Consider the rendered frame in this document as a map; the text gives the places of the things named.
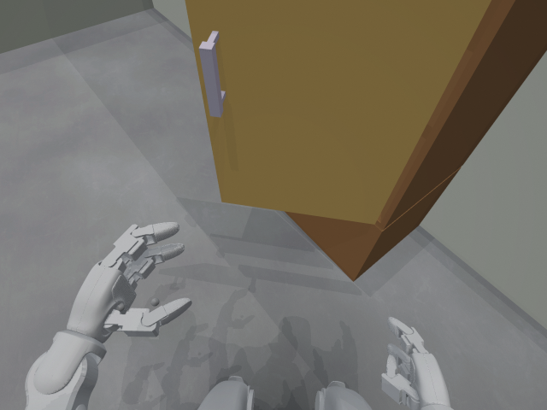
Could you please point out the left robot forearm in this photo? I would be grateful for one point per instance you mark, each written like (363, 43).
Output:
(63, 377)

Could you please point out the robot right hand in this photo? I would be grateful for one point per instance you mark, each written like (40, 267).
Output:
(421, 381)

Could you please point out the robot left hand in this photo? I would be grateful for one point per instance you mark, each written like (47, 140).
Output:
(109, 283)

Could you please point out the robot left thigh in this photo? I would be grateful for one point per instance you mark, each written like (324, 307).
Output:
(229, 395)

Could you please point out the robot right shin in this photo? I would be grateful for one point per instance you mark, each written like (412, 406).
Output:
(336, 383)

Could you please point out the cupboard door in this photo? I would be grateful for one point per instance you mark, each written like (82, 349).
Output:
(326, 99)

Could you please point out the handle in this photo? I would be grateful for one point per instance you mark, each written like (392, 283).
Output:
(211, 77)

